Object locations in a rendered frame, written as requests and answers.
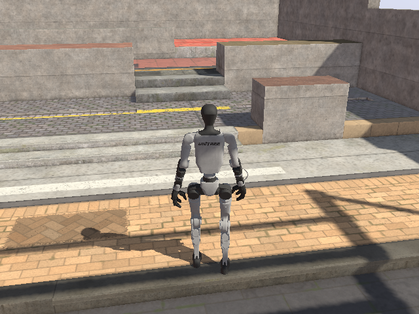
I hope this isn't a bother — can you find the robot left hand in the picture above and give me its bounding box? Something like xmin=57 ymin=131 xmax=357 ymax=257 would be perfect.
xmin=171 ymin=189 xmax=187 ymax=208

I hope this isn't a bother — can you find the left robot upper arm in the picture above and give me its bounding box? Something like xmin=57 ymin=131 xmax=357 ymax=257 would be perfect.
xmin=179 ymin=132 xmax=196 ymax=169

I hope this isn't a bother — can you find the robot right hand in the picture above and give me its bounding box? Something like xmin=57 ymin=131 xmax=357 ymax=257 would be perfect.
xmin=232 ymin=185 xmax=246 ymax=201

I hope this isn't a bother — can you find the left robot thigh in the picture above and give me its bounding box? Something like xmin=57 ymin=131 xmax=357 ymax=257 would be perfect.
xmin=187 ymin=183 xmax=202 ymax=228

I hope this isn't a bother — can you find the right robot upper arm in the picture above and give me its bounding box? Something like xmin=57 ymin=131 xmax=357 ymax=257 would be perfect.
xmin=223 ymin=132 xmax=240 ymax=167

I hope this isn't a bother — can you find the robot left forearm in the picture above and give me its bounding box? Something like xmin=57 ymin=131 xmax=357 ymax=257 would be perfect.
xmin=173 ymin=159 xmax=186 ymax=191

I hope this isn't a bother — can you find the robot torso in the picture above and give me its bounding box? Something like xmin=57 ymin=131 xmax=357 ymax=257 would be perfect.
xmin=194 ymin=129 xmax=225 ymax=196

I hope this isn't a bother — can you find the robot right forearm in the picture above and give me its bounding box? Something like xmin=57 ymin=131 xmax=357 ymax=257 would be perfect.
xmin=232 ymin=158 xmax=245 ymax=186

